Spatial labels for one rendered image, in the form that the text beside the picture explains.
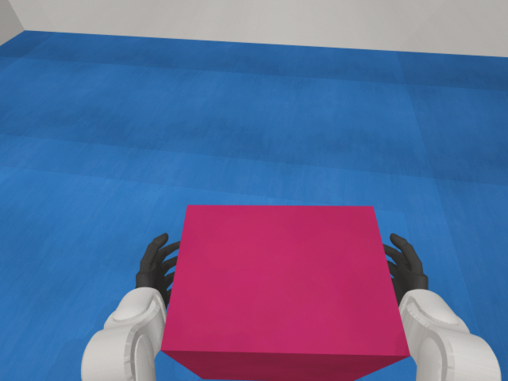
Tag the carton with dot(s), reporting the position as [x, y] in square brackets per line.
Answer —
[283, 293]

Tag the robot left hand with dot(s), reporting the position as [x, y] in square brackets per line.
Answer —
[153, 269]

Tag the robot right hand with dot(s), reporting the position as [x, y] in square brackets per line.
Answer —
[408, 273]

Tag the robot left forearm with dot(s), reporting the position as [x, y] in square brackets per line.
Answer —
[132, 336]

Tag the robot right forearm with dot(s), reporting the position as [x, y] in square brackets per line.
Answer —
[441, 344]

